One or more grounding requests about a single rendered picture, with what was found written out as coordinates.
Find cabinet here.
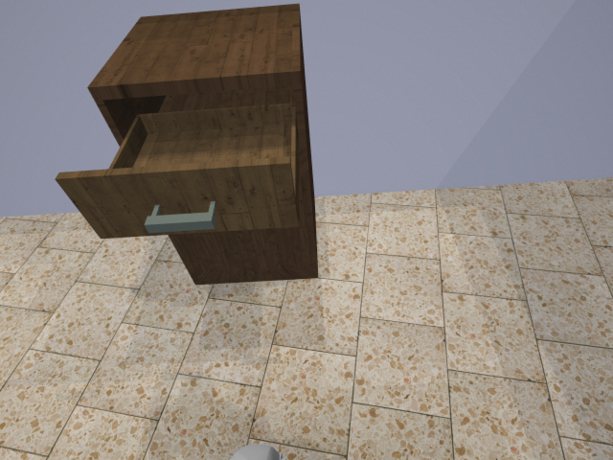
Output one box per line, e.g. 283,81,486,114
87,4,318,285

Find handle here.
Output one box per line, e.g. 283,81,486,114
145,201,216,233

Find drawer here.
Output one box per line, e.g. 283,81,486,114
56,103,299,239

